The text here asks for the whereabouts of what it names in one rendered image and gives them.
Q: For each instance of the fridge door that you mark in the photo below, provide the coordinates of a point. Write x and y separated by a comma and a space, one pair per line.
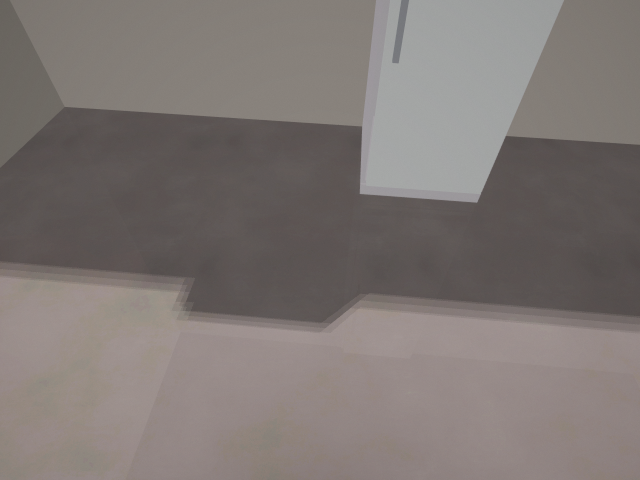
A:
443, 111

